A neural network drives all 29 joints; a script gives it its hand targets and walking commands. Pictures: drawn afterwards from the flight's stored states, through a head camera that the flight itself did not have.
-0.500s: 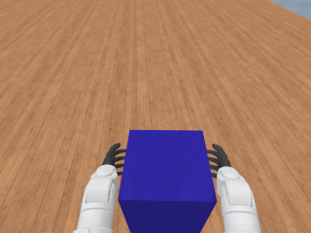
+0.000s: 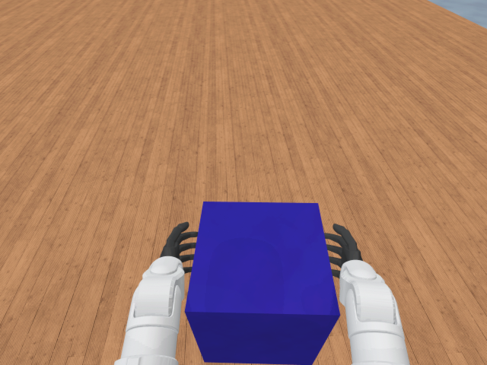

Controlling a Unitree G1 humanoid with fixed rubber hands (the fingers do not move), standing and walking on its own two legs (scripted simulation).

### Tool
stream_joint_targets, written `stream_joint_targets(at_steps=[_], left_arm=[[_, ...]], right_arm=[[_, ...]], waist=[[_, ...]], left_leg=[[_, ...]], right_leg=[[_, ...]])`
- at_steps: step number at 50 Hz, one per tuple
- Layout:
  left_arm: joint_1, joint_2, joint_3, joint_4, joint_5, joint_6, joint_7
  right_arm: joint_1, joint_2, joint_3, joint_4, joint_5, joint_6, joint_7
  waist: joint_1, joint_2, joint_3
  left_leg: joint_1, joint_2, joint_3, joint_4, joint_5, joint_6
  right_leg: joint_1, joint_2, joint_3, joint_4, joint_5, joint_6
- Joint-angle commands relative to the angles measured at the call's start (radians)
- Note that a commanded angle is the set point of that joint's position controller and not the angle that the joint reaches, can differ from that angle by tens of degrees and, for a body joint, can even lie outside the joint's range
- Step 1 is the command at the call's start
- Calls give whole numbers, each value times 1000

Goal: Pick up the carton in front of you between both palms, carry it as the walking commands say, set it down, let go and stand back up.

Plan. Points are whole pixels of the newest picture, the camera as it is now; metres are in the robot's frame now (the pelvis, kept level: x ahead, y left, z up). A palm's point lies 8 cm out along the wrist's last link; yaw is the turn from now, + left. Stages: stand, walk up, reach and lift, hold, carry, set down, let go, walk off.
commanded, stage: carry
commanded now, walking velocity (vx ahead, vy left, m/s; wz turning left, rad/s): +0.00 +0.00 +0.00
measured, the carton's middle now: (259, 285) +0.30 +0.00 -0.05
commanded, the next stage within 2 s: hold in 0.64 s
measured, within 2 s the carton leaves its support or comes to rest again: neither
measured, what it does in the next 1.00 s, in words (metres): stands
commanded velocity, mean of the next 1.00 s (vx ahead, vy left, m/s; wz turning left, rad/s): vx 0.00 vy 0.00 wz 0.00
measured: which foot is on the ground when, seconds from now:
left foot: down 0.00-1.00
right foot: down 0.00-1.00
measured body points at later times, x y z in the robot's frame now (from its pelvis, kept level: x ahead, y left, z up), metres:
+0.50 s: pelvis -0.01 +0.00 +0.00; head -0.03 +0.01 +0.45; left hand +0.29 +0.15 +0.03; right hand +0.29 -0.15 +0.03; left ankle +0.04 +0.08 -0.73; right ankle -0.01 -0.12 -0.73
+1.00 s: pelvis -0.02 -0.01 +0.00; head -0.04 +0.01 +0.45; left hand +0.30 +0.15 +0.02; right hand +0.30 -0.16 +0.03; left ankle +0.03 +0.08 -0.73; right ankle -0.01 -0.13 -0.73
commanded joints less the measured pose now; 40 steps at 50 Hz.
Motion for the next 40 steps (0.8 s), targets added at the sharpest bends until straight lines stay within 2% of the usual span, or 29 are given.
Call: stream_joint_targets(at_steps=[1,2,3,4,5,6,7,9,10,14,15,17,19,20,21,22,24,25,27,30,32,33,34,35,36,37,38,39,40], left_arm=[[-483,-908,-573,-86,-256,-49,-222],[-513,-898,-565,-96,-249,-52,-222],[-492,-891,-546,-67,-237,-49,-223],[-488,-883,-541,-76,-249,-48,-227],[-488,-903,-553,-67,-255,-44,-227],[-498,-914,-571,-93,-256,-48,-225],[-516,-914,-581,-99,-274,-44,-227],[-474,-910,-531,-60,-238,-44,-224],[-487,-885,-520,-59,-231,-40,-226],[-481,-908,-514,-42,-230,-34,-224],[-521,-893,-531,-75,-246,-47,-227],[-523,-922,-544,-66,-258,-42,-234],[-512,-915,-548,-75,-239,-41,-227],[-510,-931,-569,-87,-258,-43,-227],[-490,-889,-513,-52,-228,-38,-228],[-503,-903,-543,-83,-243,-38,-225],[-494,-916,-555,-88,-240,-40,-223],[-503,-898,-536,-56,-241,-33,-225],[-496,-904,-538,-83,-239,-40,-225],[-517,-893,-547,-83,-243,-47,-222],[-528,-898,-526,-69,-232,-44,-224],[-397,-954,-554,-73,-254,-40,-234],[-425,-942,-573,-122,-246,-50,-229],[-488,-968,-578,-110,-257,-49,-244],[-511,-966,-551,-59,-240,-49,-253],[-522,-967,-563,-68,-259,-62,-257],[-516,-949,-551,-85,-242,-58,-251],[-525,-946,-528,-83,-223,-64,-253],[-537,-955,-515,-44,-217,-63,-253]], right_arm=[[-467,896,569,-62,266,-46,231],[-490,888,550,-76,243,-43,229],[-466,875,549,-56,232,-39,226],[-469,882,556,-75,243,-40,222],[-486,884,558,-80,263,-36,223],[-503,897,580,-98,268,-38,223],[-435,883,531,-45,244,-35,224],[-501,891,568,-90,252,-38,223],[-484,888,547,-33,245,-26,225],[-518,891,546,-78,242,-35,229],[-485,901,535,-27,250,-35,233],[-505,921,556,-70,253,-40,235],[-516,899,541,-67,249,-38,234],[-485,896,568,-85,252,-35,232],[-484,888,531,-59,233,-29,229],[-485,899,551,-74,250,-32,233],[-508,915,580,-99,265,-34,232],[-464,886,531,-22,236,-27,232],[-505,894,565,-110,247,-40,228],[-467,903,525,-23,239,-39,233],[-492,888,523,-46,222,-38,233],[-428,963,561,-84,256,-51,253],[-452,922,558,-110,264,-70,263],[-462,917,531,-62,209,-62,250],[-480,960,522,-49,199,-71,249],[-496,969,531,-33,212,-73,251],[-464,952,496,10,199,-75,261],[-503,954,499,-34,205,-83,259],[-534,942,490,-9,209,-83,264]], waist=[[1,-23,-273],[-2,32,-280],[0,-10,-301],[2,-16,-309],[0,-1,-295],[-3,53,-301],[0,48,-296],[3,24,-303],[1,-16,-262],[-4,-16,-241],[-1,4,-275],[1,-27,-252],[-3,33,-262],[1,7,-291],[-4,-1,-272],[-4,29,-291],[-2,28,-258],[1,29,-263],[-3,43,-272],[-2,22,-269],[1,-6,-257],[8,-116,-241],[13,2,-262],[-12,-25,-265],[13,-9,-199],[-6,-49,-182],[13,-1,-149],[22,14,-184],[6,37,-174]], left_leg=[[189,133,-145,-75,274,-15],[175,135,-132,-68,265,-11],[175,134,-130,-60,240,-12],[166,138,-133,-49,276,-14],[168,123,-128,-63,256,-14],[181,134,-137,-77,294,-13],[174,137,-143,-84,303,-13],[182,139,-139,-76,271,-7],[157,136,-141,-84,233,-5],[142,133,-143,-97,124,-12],[139,132,-161,-113,66,-14],[139,128,-139,-91,110,-26],[148,127,-142,-120,157,-12],[143,132,-148,-106,141,-10],[161,138,-147,-109,137,-12],[150,137,-148,-100,169,-14],[125,126,-155,-134,108,-20],[118,146,-177,-137,60,-24],[148,140,-185,-158,64,-19],[142,128,-145,-129,142,-15],[135,134,-150,-116,142,-16],[493,-99,-278,-119,376,-24],[580,-86,-275,-117,439,-38],[493,-73,-290,-135,339,-32],[452,-97,-266,-140,242,-30],[485,-93,-283,-139,247,-27],[530,-100,-278,-137,301,-37],[517,-95,-284,-139,261,-42],[509,-103,-256,-155,231,-51]], right_leg=[[34,-86,73,-69,167,-4],[43,-84,79,-77,177,-5],[53,-90,88,-60,208,-17],[79,-86,65,-60,205,-1],[60,-84,80,-59,194,-6],[42,-77,73,-39,144,0],[33,-86,78,-37,145,-12],[51,-72,76,-56,144,-2],[38,-86,85,-61,137,-15],[15,-84,98,-95,91,-18],[68,-77,91,-87,85,-11],[35,-89,93,-110,108,-12],[19,-88,101,-83,95,-21],[60,-81,92,-84,89,-9],[20,-87,98,-89,106,-20],[52,-88,90,-76,103,-20],[42,-78,99,-76,92,-11],[52,-72,85,-73,68,-11],[42,-70,86,-58,49,-12],[35,-80,93,-78,123,-20],[33,-95,91,-78,93,-15],[49,141,202,-148,249,-56],[-16,140,219,-153,287,-58],[80,148,224,-170,202,-68],[57,138,241,-187,144,-63],[35,141,235,-190,156,-68],[-4,136,243,-201,178,-61],[39,133,240,-195,153,-64],[36,142,233,-206,137,-53]])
